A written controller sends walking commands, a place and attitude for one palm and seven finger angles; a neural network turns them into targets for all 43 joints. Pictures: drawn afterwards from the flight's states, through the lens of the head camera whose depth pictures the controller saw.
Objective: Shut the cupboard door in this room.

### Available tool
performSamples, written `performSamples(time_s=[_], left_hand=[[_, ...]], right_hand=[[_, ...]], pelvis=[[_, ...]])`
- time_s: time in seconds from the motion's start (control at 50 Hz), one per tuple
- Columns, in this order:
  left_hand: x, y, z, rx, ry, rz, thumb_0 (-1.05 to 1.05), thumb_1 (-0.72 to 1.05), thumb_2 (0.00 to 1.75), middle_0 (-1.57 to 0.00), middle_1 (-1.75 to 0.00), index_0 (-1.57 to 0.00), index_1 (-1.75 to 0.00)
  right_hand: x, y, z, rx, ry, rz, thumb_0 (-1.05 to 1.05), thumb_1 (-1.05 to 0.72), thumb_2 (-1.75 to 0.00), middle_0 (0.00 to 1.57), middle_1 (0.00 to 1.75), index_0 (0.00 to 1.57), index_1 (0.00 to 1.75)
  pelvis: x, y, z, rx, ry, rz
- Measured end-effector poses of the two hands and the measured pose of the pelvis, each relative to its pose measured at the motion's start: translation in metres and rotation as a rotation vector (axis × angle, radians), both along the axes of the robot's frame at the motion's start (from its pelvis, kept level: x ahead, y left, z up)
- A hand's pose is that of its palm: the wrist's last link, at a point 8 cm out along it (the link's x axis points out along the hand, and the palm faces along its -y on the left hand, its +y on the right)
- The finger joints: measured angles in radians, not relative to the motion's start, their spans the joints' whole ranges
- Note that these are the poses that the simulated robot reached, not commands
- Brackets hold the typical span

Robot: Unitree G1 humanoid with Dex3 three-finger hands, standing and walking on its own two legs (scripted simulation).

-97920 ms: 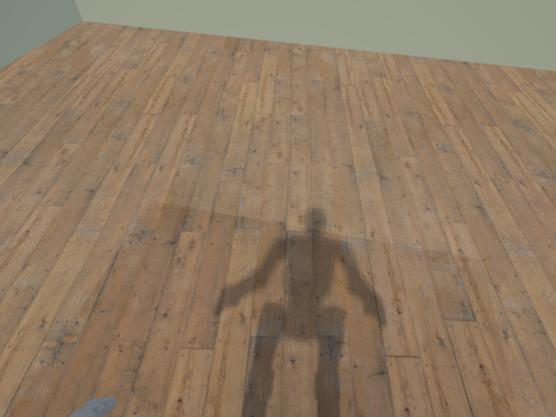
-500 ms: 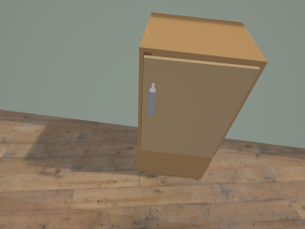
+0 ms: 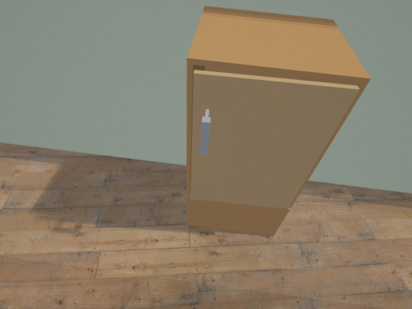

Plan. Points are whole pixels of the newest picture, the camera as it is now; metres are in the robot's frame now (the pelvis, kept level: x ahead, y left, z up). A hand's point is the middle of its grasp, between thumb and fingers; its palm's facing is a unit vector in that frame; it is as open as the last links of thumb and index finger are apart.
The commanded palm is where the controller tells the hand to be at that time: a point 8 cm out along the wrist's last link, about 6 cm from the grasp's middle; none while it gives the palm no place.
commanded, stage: look again from close up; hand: left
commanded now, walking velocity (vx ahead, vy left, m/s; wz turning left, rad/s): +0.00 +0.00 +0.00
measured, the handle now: (205, 131) +0.59 +0.04 -0.02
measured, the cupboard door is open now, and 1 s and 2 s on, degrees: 2 2 2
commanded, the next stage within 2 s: shuffle to correct the standing spot in 0.12 s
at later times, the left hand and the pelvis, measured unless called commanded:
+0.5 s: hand out of the picture +0.03 +0.14 -0.18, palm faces -0.03 -0.99 -0.14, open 7.4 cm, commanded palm none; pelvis +0.05 -0.03 +0.00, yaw -2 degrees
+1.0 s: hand out of the picture +0.13 +0.05 -0.20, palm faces -0.02 -1.00 -0.08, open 7.4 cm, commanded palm none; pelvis +0.14 -0.10 -0.01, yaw -4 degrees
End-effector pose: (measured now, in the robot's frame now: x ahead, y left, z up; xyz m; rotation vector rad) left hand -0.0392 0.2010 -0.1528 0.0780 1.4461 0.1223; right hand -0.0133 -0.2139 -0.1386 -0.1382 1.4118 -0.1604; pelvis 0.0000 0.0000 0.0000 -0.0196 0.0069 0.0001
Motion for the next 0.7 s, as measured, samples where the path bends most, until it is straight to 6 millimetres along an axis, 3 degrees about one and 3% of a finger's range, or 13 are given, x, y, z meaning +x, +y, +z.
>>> performSamples(time_s=[0.2,0.38,0.54,0.7], left_hand=[[0.012,-0.004,0.003,-0.006,0.030,0.002,0.01,0.90,0.90,-0.19,-0.30,-0.20,-0.30],[0.039,-0.007,0.002,-0.005,0.034,-0.019,0.01,0.90,0.90,-0.19,-0.30,-0.20,-0.30],[0.084,-0.019,0.008,0.017,0.023,-0.067,0.01,0.91,0.90,-0.19,-0.30,-0.20,-0.30],[0.141,-0.056,0.001,0.041,-0.079,-0.067,0.01,0.91,0.90,-0.19,-0.30,-0.20,-0.30]], right_hand=[[0.027,-0.006,0.003,-0.016,-0.006,0.015,0.01,-0.92,-0.90,0.20,0.30,0.20,0.30],[0.049,-0.014,0.004,-0.024,-0.021,0.001,0.01,-0.92,-0.90,0.20,0.30,0.20,0.30],[0.057,-0.039,0.004,-0.026,-0.015,-0.050,0.01,-0.91,-0.90,0.20,0.30,0.20,0.30],[0.070,-0.086,-0.008,-0.025,0.034,-0.068,0.00,-0.91,-0.90,0.20,0.30,0.20,0.30]], pelvis=[[0.018,0.000,0.003,0.008,0.014,0.001],[0.040,-0.008,0.003,0.024,0.015,-0.012],[0.060,-0.034,0.004,0.026,0.033,-0.043],[0.087,-0.077,-0.006,0.013,0.020,-0.040]])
